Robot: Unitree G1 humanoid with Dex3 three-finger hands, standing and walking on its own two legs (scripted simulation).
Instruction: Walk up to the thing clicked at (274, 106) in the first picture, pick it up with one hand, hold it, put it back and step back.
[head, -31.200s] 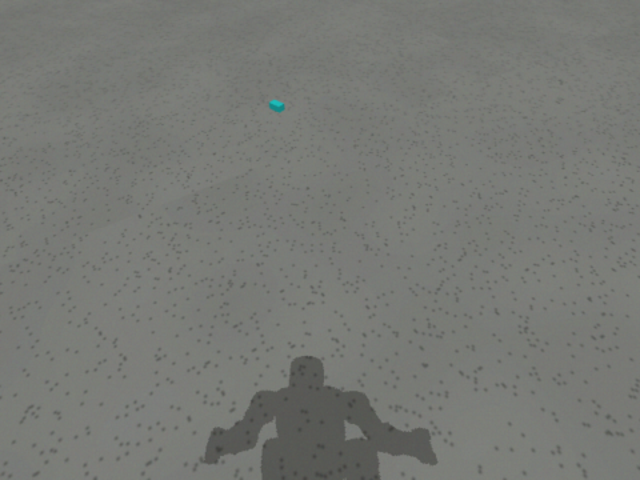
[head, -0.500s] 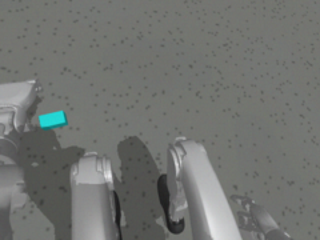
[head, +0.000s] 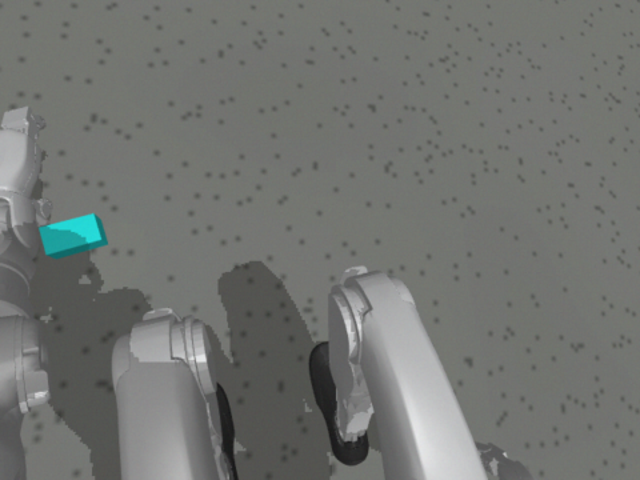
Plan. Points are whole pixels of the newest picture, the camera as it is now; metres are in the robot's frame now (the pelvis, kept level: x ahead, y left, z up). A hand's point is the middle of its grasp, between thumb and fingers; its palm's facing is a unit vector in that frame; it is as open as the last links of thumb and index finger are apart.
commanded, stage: home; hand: left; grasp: from above
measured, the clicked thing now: (74, 236) +0.47 +0.30 -0.32
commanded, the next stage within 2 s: none
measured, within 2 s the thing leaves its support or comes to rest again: neither
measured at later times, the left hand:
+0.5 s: hand out of the picture +0.30 +0.25 +0.07, palm faces -0.12 -0.82 -0.57, open 7.4 cm
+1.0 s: hand out of the picture +0.24 +0.21 +0.28, palm faces +0.18 -0.96 -0.22, open 7.4 cm
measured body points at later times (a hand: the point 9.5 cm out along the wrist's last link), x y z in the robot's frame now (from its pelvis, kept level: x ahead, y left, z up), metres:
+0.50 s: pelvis +0.00 +0.00 +0.18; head +0.15 +0.04 +0.60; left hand +0.31 +0.29 +0.10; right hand +0.22 -0.24 +0.08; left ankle +0.07 +0.11 -0.31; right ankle +0.10 -0.11 -0.31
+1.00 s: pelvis +0.07 +0.00 +0.35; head +0.11 +0.03 +0.80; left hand +0.23 +0.26 +0.30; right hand +0.24 -0.22 +0.27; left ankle +0.07 +0.11 -0.31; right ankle +0.10 -0.11 -0.31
